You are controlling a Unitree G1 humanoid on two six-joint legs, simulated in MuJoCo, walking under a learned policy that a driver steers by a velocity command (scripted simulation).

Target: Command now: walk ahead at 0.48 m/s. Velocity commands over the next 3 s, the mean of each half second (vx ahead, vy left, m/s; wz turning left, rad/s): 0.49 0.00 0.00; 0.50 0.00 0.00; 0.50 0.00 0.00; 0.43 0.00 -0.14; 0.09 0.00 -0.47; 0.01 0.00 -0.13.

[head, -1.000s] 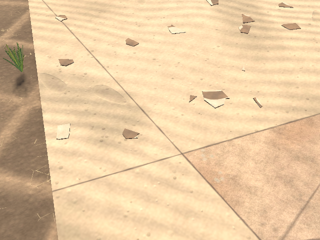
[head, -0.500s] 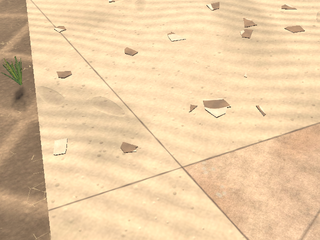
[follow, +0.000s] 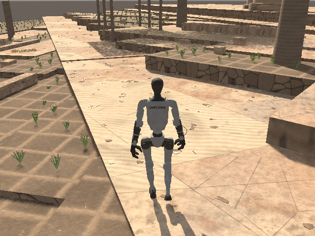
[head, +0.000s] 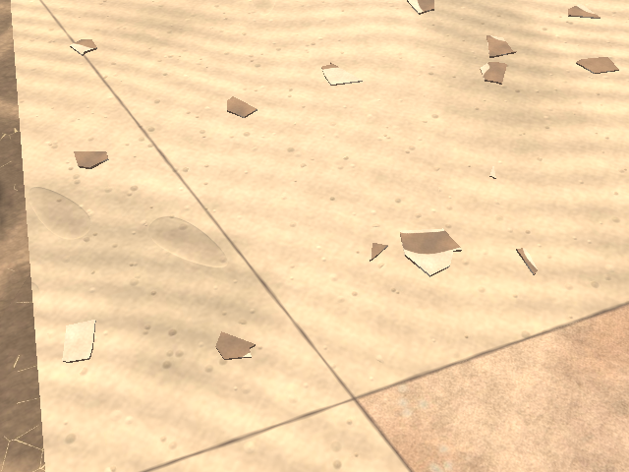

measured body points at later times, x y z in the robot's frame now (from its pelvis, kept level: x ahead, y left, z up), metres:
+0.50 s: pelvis +0.30 -0.03 +0.00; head +0.33 -0.04 +0.44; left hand +0.45 +0.20 -0.13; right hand +0.23 -0.27 -0.15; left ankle +0.11 +0.06 -0.64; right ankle +0.38 -0.10 -0.73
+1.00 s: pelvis +0.57 +0.00 -0.01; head +0.61 +0.01 +0.44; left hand +0.48 +0.23 -0.15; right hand +0.77 -0.21 -0.11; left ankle +0.68 +0.08 -0.73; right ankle +0.39 -0.09 -0.70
